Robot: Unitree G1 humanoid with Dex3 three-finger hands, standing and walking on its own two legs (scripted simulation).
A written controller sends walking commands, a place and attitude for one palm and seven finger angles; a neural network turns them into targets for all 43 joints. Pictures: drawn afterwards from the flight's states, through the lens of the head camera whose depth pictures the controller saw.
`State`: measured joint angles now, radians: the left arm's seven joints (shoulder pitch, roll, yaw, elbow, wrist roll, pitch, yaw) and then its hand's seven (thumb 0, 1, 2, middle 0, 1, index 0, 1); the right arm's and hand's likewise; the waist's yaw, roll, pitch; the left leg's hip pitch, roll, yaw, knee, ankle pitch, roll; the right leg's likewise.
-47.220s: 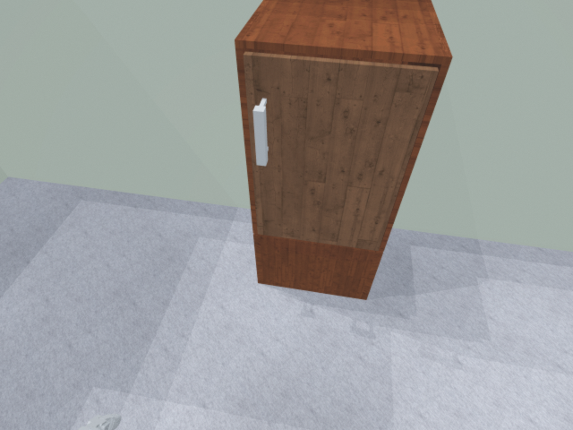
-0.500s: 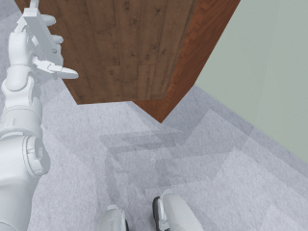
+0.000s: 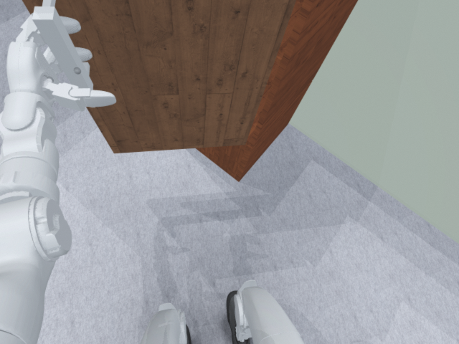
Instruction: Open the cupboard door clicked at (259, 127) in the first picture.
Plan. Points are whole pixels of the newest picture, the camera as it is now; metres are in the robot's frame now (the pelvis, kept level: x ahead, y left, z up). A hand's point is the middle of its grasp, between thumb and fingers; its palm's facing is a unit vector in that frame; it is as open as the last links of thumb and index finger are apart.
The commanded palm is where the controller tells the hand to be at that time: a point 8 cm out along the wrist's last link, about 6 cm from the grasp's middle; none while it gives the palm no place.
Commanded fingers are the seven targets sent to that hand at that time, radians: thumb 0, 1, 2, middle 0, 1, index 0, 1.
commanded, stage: close the thumb around the handle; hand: left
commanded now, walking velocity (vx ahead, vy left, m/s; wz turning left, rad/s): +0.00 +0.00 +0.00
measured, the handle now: (69, 47) +0.59 +0.19 +0.08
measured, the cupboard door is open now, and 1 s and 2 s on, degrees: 46 52 85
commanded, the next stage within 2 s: pull the door open along its arc in 0.52 s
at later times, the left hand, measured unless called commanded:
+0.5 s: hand (82, 73) +0.54 +0.17 +0.07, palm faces -0.03 -1.00 +0.01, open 5.8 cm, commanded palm +0.53 +0.22 +0.07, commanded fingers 0.00 0.90 0.90 -0.40 -1.35 -0.40 -1.35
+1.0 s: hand (86, 96) +0.50 +0.16 +0.07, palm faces -0.01 -1.00 -0.01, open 6.0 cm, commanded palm +0.44 +0.21 +0.07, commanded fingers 0.00 0.90 0.90 -0.40 -1.35 -0.40 -1.35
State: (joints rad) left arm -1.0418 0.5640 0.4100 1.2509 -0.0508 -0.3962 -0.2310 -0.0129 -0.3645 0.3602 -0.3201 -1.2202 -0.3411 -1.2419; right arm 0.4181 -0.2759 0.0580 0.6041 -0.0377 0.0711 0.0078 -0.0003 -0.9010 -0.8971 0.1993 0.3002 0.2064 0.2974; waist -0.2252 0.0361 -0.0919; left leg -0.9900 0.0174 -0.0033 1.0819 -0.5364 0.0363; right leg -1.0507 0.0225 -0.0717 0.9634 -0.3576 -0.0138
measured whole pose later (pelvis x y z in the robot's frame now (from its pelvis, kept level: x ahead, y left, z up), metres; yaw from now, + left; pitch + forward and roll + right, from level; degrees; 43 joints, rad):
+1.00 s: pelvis +0.01 +0.00 +0.01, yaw -1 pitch +22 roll -2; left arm -0.73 0.40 0.37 0.99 -0.13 -0.41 -0.20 -0.01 0.70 0.74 -0.35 -1.35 -0.34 -1.35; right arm 0.44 -0.27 0.02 0.57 -0.01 0.10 0.03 0.00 -0.90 -0.90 0.20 0.30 0.21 0.30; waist -0.17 0.04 -0.13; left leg -0.86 0.02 0.04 1.00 -0.53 0.04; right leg -0.95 0.03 -0.03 0.91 -0.35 -0.01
